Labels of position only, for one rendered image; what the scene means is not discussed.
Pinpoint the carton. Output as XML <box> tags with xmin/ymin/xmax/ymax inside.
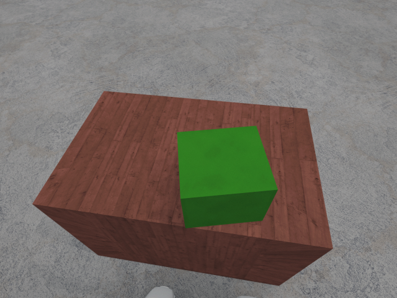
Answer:
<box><xmin>177</xmin><ymin>126</ymin><xmax>278</xmax><ymax>228</ymax></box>

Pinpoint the pedestal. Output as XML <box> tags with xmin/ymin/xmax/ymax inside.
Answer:
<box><xmin>33</xmin><ymin>91</ymin><xmax>333</xmax><ymax>286</ymax></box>

